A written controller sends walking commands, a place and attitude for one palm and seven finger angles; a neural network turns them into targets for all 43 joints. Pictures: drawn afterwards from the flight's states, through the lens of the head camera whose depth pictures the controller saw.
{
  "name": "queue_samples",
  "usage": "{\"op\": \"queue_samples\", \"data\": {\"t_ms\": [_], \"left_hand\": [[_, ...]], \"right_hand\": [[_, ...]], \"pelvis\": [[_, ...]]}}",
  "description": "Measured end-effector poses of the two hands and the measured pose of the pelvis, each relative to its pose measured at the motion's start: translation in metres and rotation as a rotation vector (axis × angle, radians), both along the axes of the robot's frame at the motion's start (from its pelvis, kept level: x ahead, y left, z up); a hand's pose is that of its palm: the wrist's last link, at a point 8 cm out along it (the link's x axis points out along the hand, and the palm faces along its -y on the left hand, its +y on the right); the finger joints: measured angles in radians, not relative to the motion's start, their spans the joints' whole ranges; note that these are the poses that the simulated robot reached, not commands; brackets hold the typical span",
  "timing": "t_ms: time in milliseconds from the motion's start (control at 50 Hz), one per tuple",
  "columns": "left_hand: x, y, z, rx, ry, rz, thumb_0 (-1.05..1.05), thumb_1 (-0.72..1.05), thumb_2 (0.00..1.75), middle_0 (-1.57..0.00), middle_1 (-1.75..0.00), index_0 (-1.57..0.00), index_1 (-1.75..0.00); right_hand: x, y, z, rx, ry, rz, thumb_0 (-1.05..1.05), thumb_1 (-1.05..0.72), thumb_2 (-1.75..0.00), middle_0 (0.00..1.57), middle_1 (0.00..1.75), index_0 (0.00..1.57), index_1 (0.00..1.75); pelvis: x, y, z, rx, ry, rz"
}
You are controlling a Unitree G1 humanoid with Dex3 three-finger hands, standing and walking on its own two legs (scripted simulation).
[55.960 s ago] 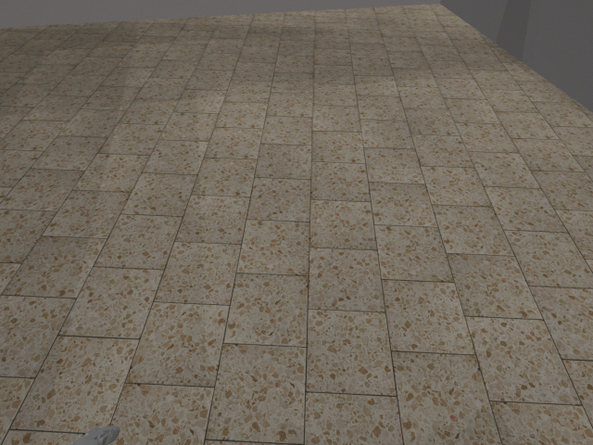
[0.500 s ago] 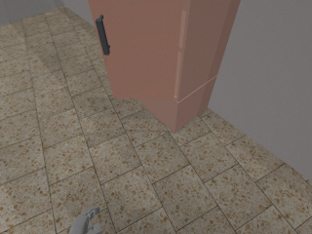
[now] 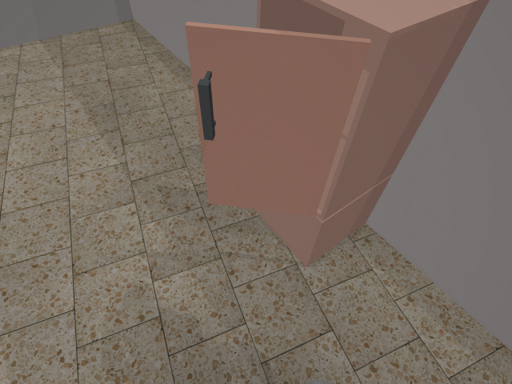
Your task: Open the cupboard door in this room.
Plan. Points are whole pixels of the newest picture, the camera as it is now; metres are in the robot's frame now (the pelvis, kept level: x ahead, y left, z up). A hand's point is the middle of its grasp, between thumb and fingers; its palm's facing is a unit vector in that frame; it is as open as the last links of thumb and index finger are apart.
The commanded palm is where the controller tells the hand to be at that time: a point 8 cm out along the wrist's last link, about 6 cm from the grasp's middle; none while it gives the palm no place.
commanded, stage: come to a stop and stand still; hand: left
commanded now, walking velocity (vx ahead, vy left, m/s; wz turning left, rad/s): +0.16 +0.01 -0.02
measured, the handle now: (209, 106) +0.68 +0.17 +0.03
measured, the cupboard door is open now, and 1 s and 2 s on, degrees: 46 46 46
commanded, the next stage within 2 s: look again from close up in 1.10 s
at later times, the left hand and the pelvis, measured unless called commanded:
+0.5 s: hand (165, 365) +0.17 +0.18 -0.19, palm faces +0.04 -0.98 -0.19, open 7.3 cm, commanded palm none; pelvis +0.09 +0.00 -0.01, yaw +0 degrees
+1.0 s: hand out of the picture +0.09 +0.14 -0.18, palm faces +0.02 -0.98 -0.20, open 7.3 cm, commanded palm none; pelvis +0.08 -0.03 +0.00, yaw +0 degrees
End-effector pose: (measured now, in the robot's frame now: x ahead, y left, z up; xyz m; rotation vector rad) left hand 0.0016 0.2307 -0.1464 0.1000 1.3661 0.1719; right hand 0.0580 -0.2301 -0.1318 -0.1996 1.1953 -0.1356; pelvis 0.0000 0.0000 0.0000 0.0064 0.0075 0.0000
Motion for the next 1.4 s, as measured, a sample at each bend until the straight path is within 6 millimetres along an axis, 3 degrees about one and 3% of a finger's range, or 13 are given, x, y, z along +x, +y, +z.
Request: {"op": "queue_samples", "data": {"t_ms": [100, 180, 260, 340, 460, 560, 700, 780, 880, 1120, 1240, 1400], "left_hand": [[0.078, -0.005, 0.009, 0.026, -0.103, -0.048, 0.0, 0.94, 0.9, -0.2, -0.3, -0.2, -0.3], [0.13, -0.013, 0.005, 0.06, -0.16, -0.087, 0.0, 0.93, 0.9, -0.2, -0.3, -0.2, -0.3], [0.159, -0.024, 0.007, 0.062, -0.159, -0.105, 0.0, 0.93, 0.9, -0.2, -0.3, -0.2, -0.3], [0.173, -0.027, 0.005, 0.044, -0.156, -0.088, 0.0, 0.92, 0.9, -0.2, -0.3, -0.2, -0.3], [0.17, -0.007, -0.009, 0.021, -0.13, -0.05, 0.0, 0.92, 0.9, -0.2, -0.3, -0.21, -0.3], [0.155, 0.012, -0.008, 0.042, -0.079, -0.034, 0.0, 0.92, 0.9, -0.2, -0.3, -0.21, -0.3], [0.128, 0.013, 0.001, 0.068, -0.044, -0.027, 0.0, 0.92, 0.9, -0.2, -0.3, -0.2, -0.3], [0.109, 0.002, 0.001, 0.087, -0.023, -0.04, 0.0, 0.91, 0.9, -0.2, -0.3, -0.2, -0.3], [0.091, -0.019, 0.005, 0.059, 0.011, -0.048, 0.0, 0.91, 0.9, -0.2, -0.3, -0.2, -0.3], [0.075, -0.047, 0.0, 0.025, 0.045, -0.048, 0.01, 0.93, 0.9, -0.2, -0.3, -0.21, -0.3], [0.079, -0.04, -0.001, 0.045, 0.029, -0.066, 0.01, 0.92, 0.9, -0.2, -0.3, -0.21, -0.3], [0.096, -0.027, 0.0, 0.066, -0.031, -0.069, 0.0, 0.92, 0.9, -0.2, -0.3, -0.21, -0.3]], "right_hand": [[-0.015, -0.004, -0.011, 0.03, 0.132, -0.055, 0.01, -0.94, -0.9, 0.2, 0.3, 0.2, 0.3], [-0.021, -0.011, -0.029, 0.061, 0.226, -0.104, 0.01, -0.93, -0.9, 0.2, 0.3, 0.2, 0.3], [-0.013, -0.013, -0.03, 0.064, 0.289, -0.134, 0.01, -0.92, -0.9, 0.2, 0.3, 0.2, 0.3], [0.007, -0.012, -0.02, 0.042, 0.292, -0.133, 0.01, -0.91, -0.9, 0.2, 0.3, 0.2, 0.3], [0.045, -0.008, -0.015, -0.014, 0.198, -0.105, 0.01, -0.91, -0.9, 0.2, 0.3, 0.2, 0.3], [0.072, 0.0, -0.007, -0.035, 0.104, -0.07, 0.01, -0.91, -0.9, 0.2, 0.3, 0.2, 0.3], [0.089, 0.0, -0.008, 0.001, 0.046, -0.039, 0.01, -0.91, -0.9, 0.2, 0.3, 0.2, 0.3], [0.084, -0.009, -0.017, 0.035, 0.043, -0.063, 0.01, -0.91, -0.9, 0.2, 0.3, 0.2, 0.3], [0.063, -0.017, -0.017, 0.048, 0.092, -0.079, 0.01, -0.91, -0.9, 0.2, 0.3, 0.2, 0.3], [0.003, -0.026, -0.017, 0.041, 0.256, -0.107, 0.01, -0.91, -0.9, 0.2, 0.3, 0.2, 0.3], [0.001, -0.016, -0.025, 0.063, 0.221, -0.096, 0.01, -0.91, -0.9, 0.2, 0.3, 0.19, 0.3], [0.018, -0.006, -0.028, 0.074, 0.181, -0.071, 0.02, -0.93, -0.9, 0.2, 0.3, 0.2, 0.3]], "pelvis": [[0.034, -0.006, 0.0, 0.009, -0.006, -0.001], [0.064, -0.019, -0.012, 0.031, -0.013, -0.009], [0.084, -0.021, -0.01, 0.005, -0.003, 0.011], [0.093, -0.019, -0.005, 0.011, 0.001, 0.018], [0.095, 0.0, -0.01, 0.002, -0.014, 0.008], [0.092, 0.005, -0.007, -0.007, -0.003, 0.002], [0.084, -0.002, -0.004, -0.012, 0.011, 0.001], [0.08, -0.013, -0.009, 0.013, 0.014, -0.009], [0.081, -0.021, -0.003, 0.009, 0.005, 0.001], [0.083, -0.032, -0.002, -0.01, -0.003, 0.002], [0.083, -0.027, -0.008, -0.009, 0.0, 0.007], [0.084, -0.022, -0.009, 0.004, -0.015, 0.001]]}}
